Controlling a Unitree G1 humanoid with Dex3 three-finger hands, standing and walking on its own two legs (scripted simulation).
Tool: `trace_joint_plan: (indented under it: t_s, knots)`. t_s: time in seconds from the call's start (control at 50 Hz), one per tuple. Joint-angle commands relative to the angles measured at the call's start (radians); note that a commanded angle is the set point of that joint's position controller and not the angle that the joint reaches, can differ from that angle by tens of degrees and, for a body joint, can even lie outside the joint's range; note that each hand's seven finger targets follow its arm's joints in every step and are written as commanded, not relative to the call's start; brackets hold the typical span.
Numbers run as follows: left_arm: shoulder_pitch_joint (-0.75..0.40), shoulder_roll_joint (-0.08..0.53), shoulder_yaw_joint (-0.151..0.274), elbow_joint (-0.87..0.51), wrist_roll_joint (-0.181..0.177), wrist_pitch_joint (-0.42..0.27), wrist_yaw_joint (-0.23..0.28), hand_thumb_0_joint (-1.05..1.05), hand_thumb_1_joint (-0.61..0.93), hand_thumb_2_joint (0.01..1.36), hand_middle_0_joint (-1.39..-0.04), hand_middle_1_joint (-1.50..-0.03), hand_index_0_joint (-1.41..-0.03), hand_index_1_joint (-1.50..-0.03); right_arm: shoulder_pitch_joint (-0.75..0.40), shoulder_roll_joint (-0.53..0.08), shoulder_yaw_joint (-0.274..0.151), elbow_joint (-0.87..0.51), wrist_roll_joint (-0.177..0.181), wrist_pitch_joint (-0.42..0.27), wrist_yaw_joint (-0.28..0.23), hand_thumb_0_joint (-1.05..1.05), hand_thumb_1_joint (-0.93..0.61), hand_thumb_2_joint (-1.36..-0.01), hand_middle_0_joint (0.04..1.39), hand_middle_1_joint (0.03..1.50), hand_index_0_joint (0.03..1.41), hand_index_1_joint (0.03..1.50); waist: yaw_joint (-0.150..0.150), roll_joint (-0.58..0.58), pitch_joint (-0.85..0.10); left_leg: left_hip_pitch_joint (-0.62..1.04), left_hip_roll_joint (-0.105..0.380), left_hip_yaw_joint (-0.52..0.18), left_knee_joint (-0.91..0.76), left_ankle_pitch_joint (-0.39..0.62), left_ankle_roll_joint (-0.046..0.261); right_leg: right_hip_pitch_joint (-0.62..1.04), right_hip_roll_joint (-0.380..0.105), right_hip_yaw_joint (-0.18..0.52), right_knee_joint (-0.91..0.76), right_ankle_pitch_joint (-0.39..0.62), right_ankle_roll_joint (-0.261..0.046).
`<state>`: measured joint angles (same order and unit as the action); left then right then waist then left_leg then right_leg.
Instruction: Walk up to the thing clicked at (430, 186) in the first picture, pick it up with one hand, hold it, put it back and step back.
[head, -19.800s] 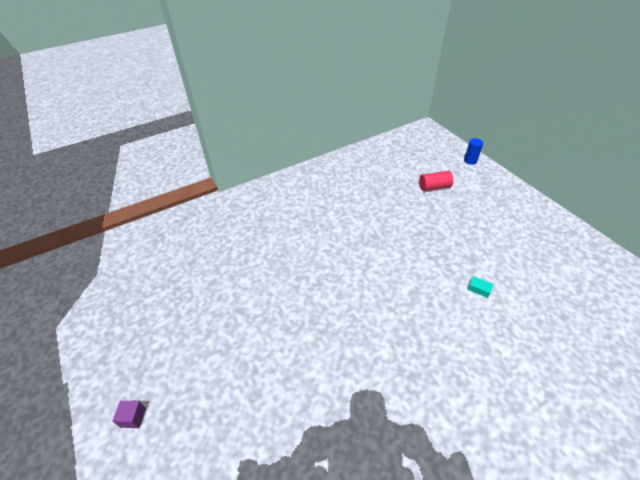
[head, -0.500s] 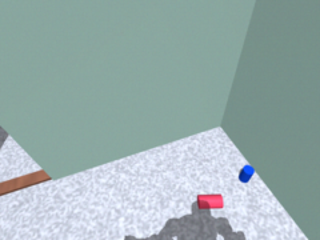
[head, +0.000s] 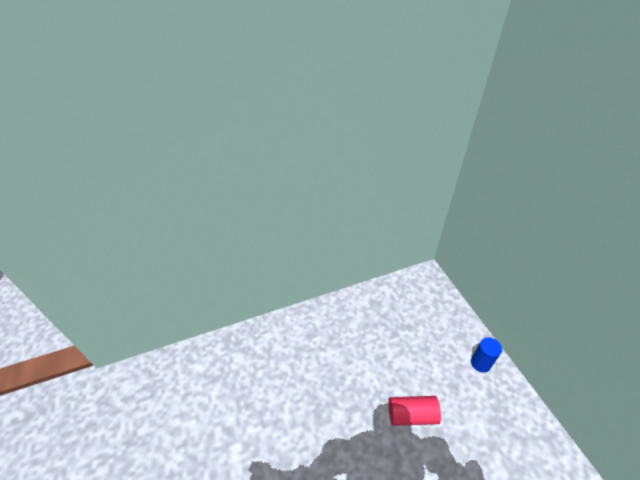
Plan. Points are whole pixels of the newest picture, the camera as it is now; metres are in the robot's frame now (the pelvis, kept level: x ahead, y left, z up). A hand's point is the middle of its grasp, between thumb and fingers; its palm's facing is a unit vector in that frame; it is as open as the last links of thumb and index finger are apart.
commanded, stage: walk up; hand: right
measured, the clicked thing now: (413, 410) +0.48 -0.25 -0.74
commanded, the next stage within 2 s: stand in 0.58 s
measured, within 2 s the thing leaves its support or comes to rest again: neither
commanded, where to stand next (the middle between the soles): +0.10 +0.01 m, yaw -1 degrees
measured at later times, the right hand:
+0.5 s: hand out of the picture +0.10 -0.24 -0.16, palm faces -0.01 +0.95 -0.32, open 7.4 cm
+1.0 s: hand out of the picture +0.09 -0.24 -0.15, palm faces -0.02 +0.94 -0.34, open 7.4 cm
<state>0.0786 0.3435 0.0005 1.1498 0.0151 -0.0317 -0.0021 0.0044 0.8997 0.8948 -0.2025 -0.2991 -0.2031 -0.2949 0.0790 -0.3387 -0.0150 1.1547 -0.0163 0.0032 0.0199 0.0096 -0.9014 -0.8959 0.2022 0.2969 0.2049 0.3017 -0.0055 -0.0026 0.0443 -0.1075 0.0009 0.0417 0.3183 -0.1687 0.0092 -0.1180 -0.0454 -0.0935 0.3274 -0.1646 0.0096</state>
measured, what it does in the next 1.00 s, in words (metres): stands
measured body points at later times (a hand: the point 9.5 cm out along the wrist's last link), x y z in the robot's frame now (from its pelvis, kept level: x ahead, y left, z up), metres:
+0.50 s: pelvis +0.01 +0.00 +0.00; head +0.01 +0.00 +0.45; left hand +0.09 +0.30 -0.13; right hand +0.10 -0.29 -0.13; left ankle +0.01 +0.11 -0.75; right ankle +0.01 -0.12 -0.75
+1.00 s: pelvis +0.01 +0.01 +0.00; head +0.01 +0.01 +0.45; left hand +0.08 +0.30 -0.13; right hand +0.09 -0.29 -0.13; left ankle +0.01 +0.11 -0.75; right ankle +0.01 -0.12 -0.75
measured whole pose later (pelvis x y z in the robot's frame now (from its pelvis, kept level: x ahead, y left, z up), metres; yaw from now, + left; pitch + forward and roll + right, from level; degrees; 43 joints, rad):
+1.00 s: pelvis +0.01 +0.01 +0.00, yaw +0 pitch -3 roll +0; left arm 0.10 0.34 -0.01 1.15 0.01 -0.01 -0.01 0.00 0.90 0.89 -0.20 -0.30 -0.20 -0.29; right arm 0.09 -0.35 0.00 1.15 -0.01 -0.01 0.00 0.01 -0.90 -0.90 0.20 0.30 0.21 0.30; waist 0.01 0.00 0.05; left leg -0.08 -0.01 0.05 0.29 -0.17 0.02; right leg -0.09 -0.05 -0.08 0.29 -0.16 0.02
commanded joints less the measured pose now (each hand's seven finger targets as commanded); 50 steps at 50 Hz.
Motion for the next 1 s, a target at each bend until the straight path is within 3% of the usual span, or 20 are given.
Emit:
trace_joint_plan:
  t_s: [0.0,0.36,0.54,0.58,0.66,0.78,0.8,0.84,0.88,0.98]
  knots:
    - [-0.04,0.218,0.046,-0.06,-0.001,-0.021,0.015,0.0,0.9,0.9,-0.2,-0.3,-0.2,-0.3,-0.044,-0.208,-0.044,-0.066,0.003,-0.02,-0.014,0.0,-0.9,-0.9,0.2,0.3,0.2,0.3,0.011,0.014,-0.091,-0.032,0.128,-0.123,-0.071,0.086,0.012,0.061,-0.114,0.108,-0.049,0.086,-0.024]
    - [-0.027,0.216,0.047,-0.061,-0.001,-0.017,0.02,0.0,0.9,0.9,-0.2,-0.3,-0.2,-0.3,-0.037,-0.207,-0.048,-0.072,0.005,-0.017,-0.018,0.0,-0.9,-0.9,0.2,0.3,0.2,0.3,0.007,0.002,-0.094,0.001,0.129,-0.113,-0.048,0.171,0.013,0.065,-0.12,0.102,-0.051,0.146,-0.023]
    - [-0.027,0.214,0.048,-0.064,0.0,-0.014,0.02,0.0,0.9,0.9,-0.2,-0.3,-0.2,-0.3,-0.042,-0.207,-0.049,-0.079,0.002,-0.016,-0.016,0.0,-0.9,-0.9,0.2,0.3,0.2,0.3,0.01,0.01,-0.075,-0.019,0.124,-0.125,-0.062,0.13,0.016,0.067,-0.114,0.095,-0.058,0.096,-0.022]
    - [-0.052,0.2,0.041,-0.067,-0.005,-0.005,0.016,0.0,0.9,0.9,-0.2,-0.3,-0.2,-0.3,-0.053,-0.212,-0.037,-0.081,0.009,-0.031,-0.025,0.0,-0.9,-0.9,0.2,0.3,0.2,0.3,0.011,-0.006,-0.078,0.01,0.142,-0.118,-0.059,0.21,0.013,0.062,-0.122,0.108,-0.062,0.173,-0.015]
    - [-0.041,0.201,0.038,-0.061,-0.005,0.001,0.011,0.0,0.9,0.9,-0.2,-0.3,-0.2,-0.3,-0.043,-0.22,-0.031,-0.075,0.01,-0.037,-0.03,0.0,-0.9,-0.9,0.2,0.3,0.2,0.3,0.015,0.017,-0.087,0.016,0.143,-0.114,-0.068,0.224,0.006,0.076,-0.119,0.106,-0.059,0.166,-0.015]
    - [-0.034,0.203,0.034,-0.056,-0.002,0.006,0.007,0.0,0.9,0.9,-0.2,-0.3,-0.2,-0.3,-0.052,-0.225,-0.028,-0.075,0.011,-0.036,-0.032,0.0,-0.9,-0.9,0.2,0.3,0.2,0.3,0.018,0.014,-0.069,-0.004,0.143,-0.123,-0.097,0.095,0.009,0.053,-0.111,0.109,-0.079,0.064,-0.017]
    - [-0.041,0.206,0.035,-0.058,-0.003,0.004,0.007,0.0,0.9,0.9,-0.2,-0.3,-0.2,-0.3,-0.048,-0.225,-0.026,-0.076,0.008,-0.036,-0.033,0.0,-0.9,-0.9,0.2,0.3,0.2,0.3,0.016,0.006,-0.082,0.001,0.144,-0.119,-0.089,0.132,0.01,0.072,-0.117,0.11,-0.074,0.096,-0.019]
    - [-0.04,0.205,0.033,-0.055,-0.003,0.005,0.006,0.0,0.9,0.9,-0.2,-0.3,-0.2,-0.3,-0.036,-0.223,-0.024,-0.071,0.009,-0.038,-0.033,0.0,-0.9,-0.9,0.2,0.3,0.2,0.3,0.013,0.015,-0.056,-0.016,0.141,-0.12,-0.1,0.097,0.006,0.056,-0.113,0.115,-0.079,0.068,-0.018]
    - [-0.029,0.205,0.034,-0.057,-0.001,0.003,0.006,0.0,0.9,0.9,-0.2,-0.3,-0.2,-0.3,-0.045,-0.227,-0.024,-0.077,0.01,-0.039,-0.032,0.0,-0.9,-0.9,0.2,0.3,0.2,0.3,0.019,0.006,-0.091,-0.003,0.146,-0.122,-0.083,0.157,0.011,0.083,-0.119,0.11,-0.069,0.116,-0.019]
    - [-0.035,0.207,0.032,-0.053,-0.001,0.004,0.006,0.0,0.9,0.9,-0.2,-0.3,-0.2,-0.3,-0.029,-0.219,-0.02,-0.071,0.01,-0.038,-0.031,0.0,-0.9,-0.9,0.2,0.3,0.2,0.3,0.009,0.008,-0.051,-0.017,0.138,-0.117,-0.098,0.083,0.007,0.04,-0.113,0.117,-0.077,0.066,-0.017]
